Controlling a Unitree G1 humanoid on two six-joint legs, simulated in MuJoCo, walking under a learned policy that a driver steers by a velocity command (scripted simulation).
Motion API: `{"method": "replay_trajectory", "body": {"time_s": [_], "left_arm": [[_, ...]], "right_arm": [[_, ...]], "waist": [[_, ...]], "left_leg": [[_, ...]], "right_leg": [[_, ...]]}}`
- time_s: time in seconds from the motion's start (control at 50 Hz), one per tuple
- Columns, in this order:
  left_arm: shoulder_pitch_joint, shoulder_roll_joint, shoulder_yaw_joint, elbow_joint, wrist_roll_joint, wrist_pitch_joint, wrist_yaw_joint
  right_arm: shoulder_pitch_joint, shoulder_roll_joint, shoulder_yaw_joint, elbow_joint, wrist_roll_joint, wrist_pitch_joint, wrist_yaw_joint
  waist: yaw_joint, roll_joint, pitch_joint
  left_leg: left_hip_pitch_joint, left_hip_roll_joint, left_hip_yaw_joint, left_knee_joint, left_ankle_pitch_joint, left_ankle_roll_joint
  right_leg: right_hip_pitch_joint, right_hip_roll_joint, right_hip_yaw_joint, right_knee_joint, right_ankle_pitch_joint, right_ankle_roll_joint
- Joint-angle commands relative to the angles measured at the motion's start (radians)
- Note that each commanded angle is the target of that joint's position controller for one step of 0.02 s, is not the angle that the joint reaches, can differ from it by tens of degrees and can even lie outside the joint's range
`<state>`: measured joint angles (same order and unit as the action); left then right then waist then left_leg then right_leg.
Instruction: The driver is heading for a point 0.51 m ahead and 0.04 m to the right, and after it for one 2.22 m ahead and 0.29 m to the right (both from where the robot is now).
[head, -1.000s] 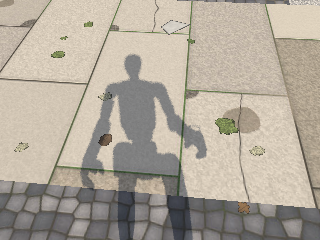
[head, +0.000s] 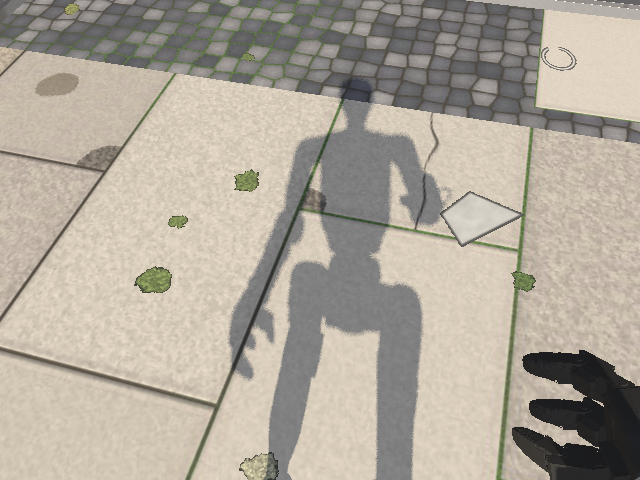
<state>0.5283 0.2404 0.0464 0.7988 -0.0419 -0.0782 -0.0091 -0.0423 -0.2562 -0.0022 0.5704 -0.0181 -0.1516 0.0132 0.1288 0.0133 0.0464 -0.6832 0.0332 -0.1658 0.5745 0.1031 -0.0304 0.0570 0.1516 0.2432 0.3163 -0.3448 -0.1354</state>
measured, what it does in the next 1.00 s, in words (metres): walks ahead: left foot, then right foot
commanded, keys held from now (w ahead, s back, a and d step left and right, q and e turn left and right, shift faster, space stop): w+e+shift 0.30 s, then e+shift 0.06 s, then shift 0.06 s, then q+shift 0.58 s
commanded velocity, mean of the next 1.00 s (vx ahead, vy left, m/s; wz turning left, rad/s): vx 0.53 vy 0.00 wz -0.18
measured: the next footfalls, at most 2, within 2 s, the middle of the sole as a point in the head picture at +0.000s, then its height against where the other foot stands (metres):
left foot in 0.10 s outside the picture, level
right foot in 0.50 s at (487, 427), level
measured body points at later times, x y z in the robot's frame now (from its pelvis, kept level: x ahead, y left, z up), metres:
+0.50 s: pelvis +0.43 -0.04 -0.03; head +0.45 -0.08 +0.42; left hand +0.77 +0.05 -0.06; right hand +0.28 -0.30 -0.16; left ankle +0.30 +0.17 -0.73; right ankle +0.58 -0.20 -0.73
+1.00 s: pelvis +0.59 -0.06 -0.01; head +0.62 -0.04 +0.44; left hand +0.81 +0.18 -0.12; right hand +0.67 -0.38 -0.10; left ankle +0.64 +0.03 -0.74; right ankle +0.58 -0.20 -0.73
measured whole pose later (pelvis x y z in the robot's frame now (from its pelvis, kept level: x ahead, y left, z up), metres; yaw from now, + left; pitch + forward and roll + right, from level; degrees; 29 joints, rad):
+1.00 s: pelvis +0.59 -0.06 -0.01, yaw -8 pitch +0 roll -3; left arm 0.07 0.30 0.07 0.75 -0.01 0.01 0.02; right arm 0.21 -0.31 -0.08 0.69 0.01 0.07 0.01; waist -0.02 -0.01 0.05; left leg -0.37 0.07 0.05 0.66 -0.30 0.03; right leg -0.28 -0.12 -0.30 0.63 -0.34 0.03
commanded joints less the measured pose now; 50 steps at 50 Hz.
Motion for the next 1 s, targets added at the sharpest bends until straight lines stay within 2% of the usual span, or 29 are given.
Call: {"method": "replay_trajectory", "body": {"time_s": [0.02, 0.06, 0.08, 0.1, 0.12, 0.14, 0.16, 0.18, 0.2, 0.22, 0.28, 0.32, 0.36, 0.4, 0.44, 0.46, 0.5, 0.52, 0.54, 0.56, 0.58, 0.6, 0.62, 0.7, 0.8, 0.94, 0.96, 0.98, 1.0], "left_arm": [[-0.032, 0.152, 0.044, -0.043, -0.016, -0.012, 0.013], [-0.044, 0.168, 0.054, -0.036, -0.006, 0.002, 0.018], [-0.086, 0.196, 0.06, -0.05, 0.012, 0.013, 0.015], [-0.151, 0.162, 0.045, -0.092, 0.051, 0.021, 0.011], [0.049, -0.011, -0.01, -0.114, 0.015, 0.013, 0.003], [0.036, 0.065, -0.021, -0.12, -0.029, 0.019, 0.015], [-0.104, 0.143, 0.0, -0.131, -0.025, 0.022, 0.022], [-0.201, 0.167, 0.007, -0.149, -0.002, 0.022, 0.022], [-0.293, 0.152, 0.009, -0.175, 0.024, 0.018, 0.015], [-0.284, 0.125, 0.011, -0.192, 0.014, 0.025, 0.004], [-0.289, 0.055, -0.006, -0.229, -0.014, 0.063, -0.008], [-0.328, 0.057, -0.013, -0.26, 0.005, 0.066, -0.015], [-0.357, 0.083, -0.01, -0.266, 0.027, 0.053, -0.028], [-0.405, 0.088, -0.005, -0.262, 0.042, 0.033, -0.049], [-0.41, 0.108, 0.006, -0.272, 0.037, 0.023, -0.064], [-0.373, 0.136, 0.019, -0.269, 0.041, 0.021, -0.064], [-0.151, 0.206, 0.058, -0.207, 0.052, 0.029, -0.038], [-0.121, 0.291, 0.065, -0.194, 0.064, 0.038, -0.016], [-0.169, 0.302, 0.034, -0.25, 0.118, 0.024, -0.012], [-0.162, 0.247, 0.038, -0.255, 0.103, 0.028, -0.025], [-0.224, 0.237, 0.03, -0.231, 0.081, 0.023, -0.033], [-0.288, 0.202, 0.023, -0.199, 0.057, 0.015, -0.035], [-0.328, 0.16, 0.012, -0.192, 0.058, 0.009, -0.031], [-0.441, 0.153, 0.02, -0.176, 0.083, 0.003, -0.007], [-0.478, 0.163, 0.034, -0.15, 0.075, 0.031, 0.042], [-0.49, 0.201, 0.062, -0.111, 0.022, 0.073, 0.03], [-0.476, 0.183, 0.061, -0.098, 0.012, 0.077, 0.027], [-0.42, 0.152, 0.059, -0.073, 0.014, 0.084, 0.022], [-0.41, 0.126, 0.052, -0.109, 0.059, 0.088, 0.021]], "right_arm": [[-0.109, -0.113, -0.048, -0.104, 0.034, -0.015, -0.01], [-0.036, -0.176, -0.082, -0.103, 0.044, -0.023, -0.02], [0.12, -0.205, -0.101, -0.085, 0.051, -0.023, -0.027], [0.405, -0.23, -0.111, -0.04, 0.057, -0.005, -0.042], [0.513, -0.307, -0.12, 0.01, 0.021, 0.0, -0.028], [0.516, -0.231, -0.113, 0.018, 0.032, 0.006, -0.012], [0.454, -0.154, -0.101, 0.009, 0.033, 0.02, -0.021], [0.407, -0.141, -0.094, 0.029, 0.021, 0.033, -0.025], [0.391, -0.135, -0.092, 0.055, 0.003, 0.04, -0.024], [0.358, -0.119, -0.084, 0.071, -0.013, 0.037, -0.025], [0.289, -0.063, -0.073, 0.116, 0.023, 0.032, -0.01], [0.221, -0.099, -0.081, 0.121, 0.026, 0.029, -0.012], [0.143, -0.146, -0.091, 0.113, 0.023, 0.027, -0.023], [0.216, -0.193, -0.098, 0.136, 0.025, 0.022, -0.031], [0.298, -0.269, -0.111, 0.167, 0.044, 0.021, -0.026], [0.324, -0.293, -0.115, 0.18, 0.057, 0.026, -0.024], [0.319, -0.278, -0.098, 0.196, 0.065, 0.043, -0.017], [0.379, -0.185, -0.069, 0.185, 0.029, 0.051, -0.016], [0.63, -0.094, -0.023, 0.225, 0.042, 0.052, 0.001], [0.555, -0.248, -0.058, 0.255, 0.066, 0.06, 0.003], [0.445, -0.241, -0.064, 0.21, 0.084, 0.075, -0.003], [0.392, -0.197, -0.055, 0.199, 0.068, 0.09, -0.021], [0.403, -0.186, -0.057, 0.213, 0.057, 0.112, -0.032], [0.442, -0.143, -0.073, 0.208, 0.045, 0.179, -0.052], [0.328, -0.111, -0.072, 0.142, 0.036, 0.196, -0.037], [0.283, -0.141, -0.099, 0.079, 0.033, 0.226, 0.008], [0.311, -0.151, -0.108, 0.085, 0.028, 0.225, 0.004], [0.36, -0.208, -0.132, 0.094, 0.02, 0.221, -0.007], [0.375, -0.357, -0.168, 0.071, 0.023, 0.211, -0.027]], "waist": [[-0.051, -0.098, 0.042], [-0.112, -0.123, -0.03], [-0.213, -0.145, -0.145], [-0.341, -0.145, -0.347], [-0.232, 0.323, -0.569], [-0.251, 0.397, -0.591], [-0.286, 0.279, -0.381], [-0.277, 0.103, -0.224], [-0.263, 0.006, -0.105], [-0.208, 0.039, -0.064], [-0.137, 0.072, 0.009], [-0.102, 0.049, 0.081], [-0.084, 0.025, 0.113], [-0.124, -0.033, 0.073], [-0.117, 0.001, 0.023], [-0.085, 0.024, -0.013], [0.069, 0.006, -0.127], [0.029, -0.187, -0.219], [-0.074, -0.335, -0.532], [0.013, -0.124, -0.641], [-0.027, -0.087, -0.444], [-0.077, -0.02, -0.29], [-0.109, -0.05, -0.22], [-0.182, -0.088, -0.16], [-0.16, -0.095, -0.146], [-0.166, -0.104, -0.116], [-0.176, -0.072, -0.114], [-0.179, 0.056, -0.087], [-0.139, 0.379, -0.037]], "left_leg": [[0.385, -0.077, 0.062, -0.117, 0.067, -0.006], [0.471, -0.098, 0.079, -0.141, -0.05, 0.018], [0.639, -0.061, 0.076, -0.111, -0.077, 0.045], [0.967, 0.077, -0.02, 0.024, -0.231, 0.096], [1.377, 0.405, -0.576, -0.077, -0.531, 0.299], [1.361, 0.42, -0.785, -0.197, -0.888, 0.288], [1.211, 0.345, -0.603, -0.237, -0.858, 0.225], [1.035, 0.306, -0.434, -0.25, -0.641, 0.192], [0.873, 0.268, -0.308, -0.276, -0.444, 0.18], [0.762, 0.255, -0.234, -0.3, -0.368, 0.186], [0.599, 0.246, -0.06, -0.372, -0.294, 0.184], [0.504, 0.245, 0.067, -0.414, -0.113, 0.185], [0.401, 0.166, 0.241, -0.422, 0.038, 0.149], [0.385, 0.123, 0.311, -0.395, 0.157, 0.119], [0.488, 0.156, 0.299, -0.32, 0.399, 0.118], [0.545, 0.179, 0.289, -0.244, 0.535, 0.121], [0.517, 0.161, 0.297, 0.095, 0.551, 0.085], [0.37, 0.041, 0.307, 0.492, -0.257, 0.033], [0.153, -0.097, 0.047, 0.917, -0.837, 0.003], [0.213, -0.073, -0.078, 0.933, -0.766, 0.006], [0.143, -0.024, -0.02, 0.858, -0.716, -0.004], [0.104, 0.03, 0.035, 0.76, -0.654, -0.021], [0.13, 0.058, 0.05, 0.726, -0.618, -0.035], [0.244, 0.084, 0.101, 0.682, -0.555, -0.079], [0.234, 0.116, 0.145, 0.425, -0.334, -0.063], [0.325, 0.065, 0.254, 0.102, -0.364, 0.033], [0.38, 0.038, 0.257, 0.02, -0.31, 0.064], [0.454, 0.048, 0.158, -0.101, -0.082, 0.116], [0.575, 0.254, -0.217, -0.175, 0.318, 0.254]], "right_leg": [[-0.323, -0.164, 0.201, -0.08, 0.299, -0.037], [-0.195, -0.169, 0.21, 0.092, 0.618, -0.005], [-0.193, -0.155, 0.182, 0.283, 0.751, 0.024], [-0.334, -0.148, 0.148, 0.587, 0.676, 0.045], [-0.713, -0.01, 0.032, 1.004, -0.119, 0.094], [-0.841, -0.118, -0.018, 1.147, -0.169, 0.09], [-0.918, -0.162, -0.068, 1.142, -0.087, 0.086], [-0.915, -0.196, -0.109, 1.109, -0.029, 0.088], [-0.89, -0.226, -0.132, 1.07, -0.005, 0.082], [-0.844, -0.265, -0.122, 1.049, 0.017, 0.079], [-0.847, -0.337, -0.133, 1.015, -0.012, 0.078], [-0.859, -0.352, -0.141, 0.934, 0.082, 0.103], [-0.727, -0.318, -0.201, 0.702, 0.28, 0.121], [-0.528, -0.227, -0.291, 0.484, 0.472, 0.114], [-0.416, -0.147, -0.312, 0.383, 0.459, 0.076], [-0.359, -0.109, -0.313, 0.348, 0.407, 0.046], [-0.055, -0.107, -0.26, 0.217, 0.542, -0.017], [0.15, -0.297, -0.073, 0.289, 1.047, -0.052], [0.425, -0.659, 0.366, 0.341, 1.345, -0.295], [0.303, -0.598, 0.334, 0.229, 1.135, -0.274], [0.154, -0.556, 0.19, 0.184, 0.966, -0.224], [-0.001, -0.502, 0.11, 0.135, 0.843, -0.173], [-0.121, -0.477, 0.039, 0.1, 0.784, -0.153], [-0.379, -0.465, -0.156, -0.035, 0.671, -0.156], [-0.347, -0.452, -0.314, -0.076, 0.391, -0.12], [-0.205, -0.512, -0.387, 0.057, 0.34, -0.03], [-0.218, -0.481, -0.417, 0.141, 0.299, 0.016], [-0.286, -0.4, -0.466, 0.32, 0.167, 0.09], [-0.594, -0.233, -0.513, 0.647, -0.267, 0.199]]}}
